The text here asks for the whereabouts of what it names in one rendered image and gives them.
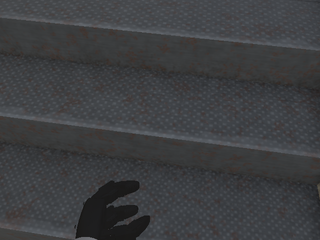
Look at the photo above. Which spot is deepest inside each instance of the robot left hand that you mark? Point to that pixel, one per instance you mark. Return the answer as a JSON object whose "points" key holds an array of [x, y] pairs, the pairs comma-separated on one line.
{"points": [[97, 221]]}

